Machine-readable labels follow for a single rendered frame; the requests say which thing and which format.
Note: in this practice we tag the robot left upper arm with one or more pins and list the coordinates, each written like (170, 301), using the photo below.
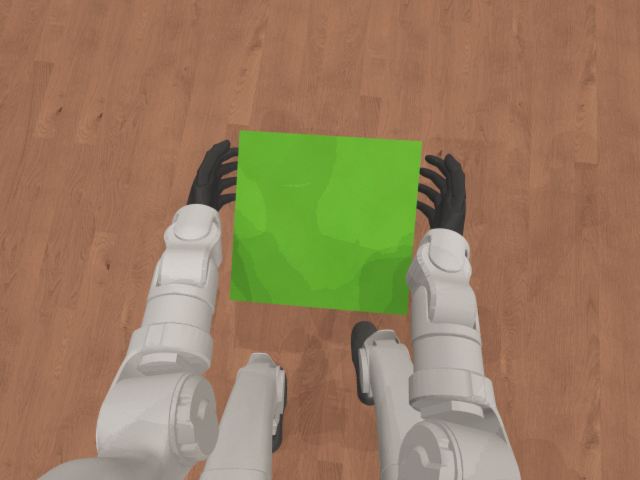
(150, 428)

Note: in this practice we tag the robot left forearm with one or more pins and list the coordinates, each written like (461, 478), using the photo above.
(175, 332)

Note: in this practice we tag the robot right shin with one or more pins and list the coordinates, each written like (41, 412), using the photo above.
(383, 335)

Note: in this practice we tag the robot left thigh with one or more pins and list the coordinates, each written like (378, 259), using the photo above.
(244, 446)

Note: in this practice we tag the robot right forearm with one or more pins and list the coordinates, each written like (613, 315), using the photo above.
(448, 382)

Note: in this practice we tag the carton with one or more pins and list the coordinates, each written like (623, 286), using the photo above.
(324, 221)

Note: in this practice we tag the robot right upper arm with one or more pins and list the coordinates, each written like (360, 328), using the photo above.
(434, 449)

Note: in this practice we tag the robot right hand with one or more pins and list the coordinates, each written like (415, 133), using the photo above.
(450, 205)

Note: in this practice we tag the robot left hand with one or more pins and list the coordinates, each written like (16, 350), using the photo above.
(208, 185)

